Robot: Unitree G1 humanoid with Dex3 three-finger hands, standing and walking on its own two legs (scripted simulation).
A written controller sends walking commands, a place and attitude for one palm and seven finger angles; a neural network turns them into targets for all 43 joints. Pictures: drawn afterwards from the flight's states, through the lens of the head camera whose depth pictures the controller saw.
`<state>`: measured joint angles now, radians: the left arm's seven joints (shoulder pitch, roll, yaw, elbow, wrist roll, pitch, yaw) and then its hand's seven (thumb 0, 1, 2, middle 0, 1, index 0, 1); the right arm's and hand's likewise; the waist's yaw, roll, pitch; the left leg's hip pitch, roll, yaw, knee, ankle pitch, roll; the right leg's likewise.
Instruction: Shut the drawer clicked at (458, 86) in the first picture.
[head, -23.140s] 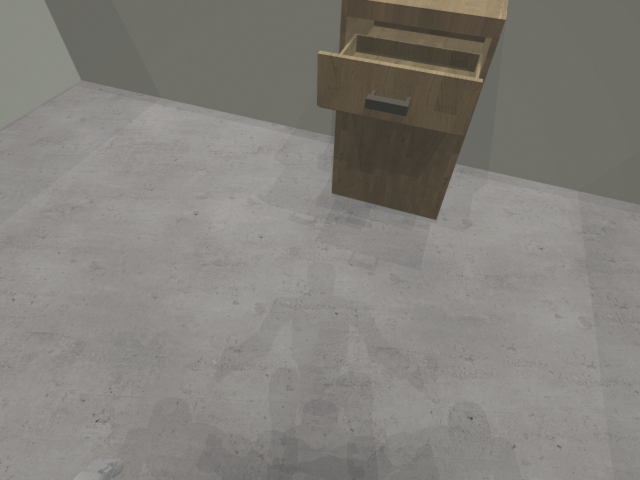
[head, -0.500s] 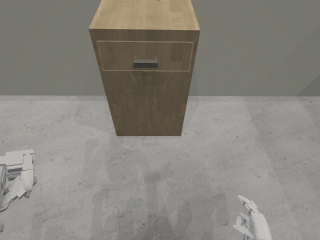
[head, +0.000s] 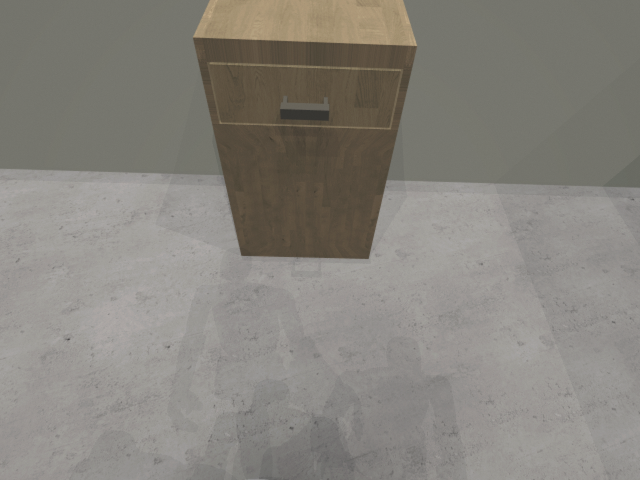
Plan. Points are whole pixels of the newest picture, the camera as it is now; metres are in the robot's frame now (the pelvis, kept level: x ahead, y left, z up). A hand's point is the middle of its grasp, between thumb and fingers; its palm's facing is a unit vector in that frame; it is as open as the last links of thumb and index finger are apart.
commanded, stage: let the arm hang, fingers relaxed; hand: left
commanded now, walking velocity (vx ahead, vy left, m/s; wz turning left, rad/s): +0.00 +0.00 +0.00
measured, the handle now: (305, 105) +0.92 +0.09 -0.08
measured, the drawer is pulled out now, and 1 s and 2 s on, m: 0.00 0.00 0.00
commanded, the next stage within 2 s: look to check the result in 0.58 s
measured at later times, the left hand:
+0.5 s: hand out of the picture +0.09 +0.22 -0.16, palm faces -0.03 -0.96 -0.29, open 7.4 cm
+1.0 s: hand out of the picture +0.10 +0.22 -0.15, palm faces -0.03 -0.94 -0.33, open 7.4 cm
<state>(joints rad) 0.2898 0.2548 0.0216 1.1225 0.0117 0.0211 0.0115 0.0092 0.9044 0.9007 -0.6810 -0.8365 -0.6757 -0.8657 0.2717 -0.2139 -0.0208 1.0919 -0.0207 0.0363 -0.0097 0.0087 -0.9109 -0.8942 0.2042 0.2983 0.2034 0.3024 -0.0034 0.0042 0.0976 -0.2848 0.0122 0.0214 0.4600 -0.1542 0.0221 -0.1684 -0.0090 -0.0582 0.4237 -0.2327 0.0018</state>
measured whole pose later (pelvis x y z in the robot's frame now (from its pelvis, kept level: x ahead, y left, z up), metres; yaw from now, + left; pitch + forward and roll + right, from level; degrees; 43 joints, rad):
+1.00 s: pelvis +0.03 -0.02 +0.01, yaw -1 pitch -1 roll +0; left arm 0.11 0.31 0.02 1.15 0.01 -0.01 0.00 0.00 0.90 0.90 -0.20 -0.30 -0.20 -0.30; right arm 0.10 -0.32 -0.02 1.13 -0.02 0.01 -0.01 0.01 -0.91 -0.89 0.21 0.30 0.20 0.30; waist -0.01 0.02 0.07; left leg -0.17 0.03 0.03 0.33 -0.14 -0.01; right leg -0.07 0.01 -0.04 0.32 -0.23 -0.02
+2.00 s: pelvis +0.05 -0.03 +0.01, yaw -2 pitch -2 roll +0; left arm 0.14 0.28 0.02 1.15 0.01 -0.01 0.01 0.00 0.90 0.90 -0.20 -0.30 -0.20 -0.30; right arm 0.14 -0.29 -0.02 1.14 -0.02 0.00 -0.02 0.01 -0.91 -0.89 0.21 0.30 0.20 0.30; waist -0.02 0.02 0.06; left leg -0.12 0.04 0.04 0.32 -0.16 -0.03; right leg -0.03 0.02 -0.03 0.30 -0.24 -0.03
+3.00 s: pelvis +0.04 -0.03 +0.01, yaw -1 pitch -2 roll +0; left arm 0.12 0.30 0.02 1.15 0.01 -0.02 0.00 0.00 0.90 0.90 -0.20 -0.30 -0.20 -0.30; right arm 0.13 -0.31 -0.01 1.14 -0.02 0.00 -0.01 0.01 -0.91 -0.89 0.21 0.30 0.21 0.30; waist -0.02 0.02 0.06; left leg -0.13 0.03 0.04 0.30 -0.13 -0.02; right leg -0.04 0.02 -0.04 0.29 -0.22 -0.03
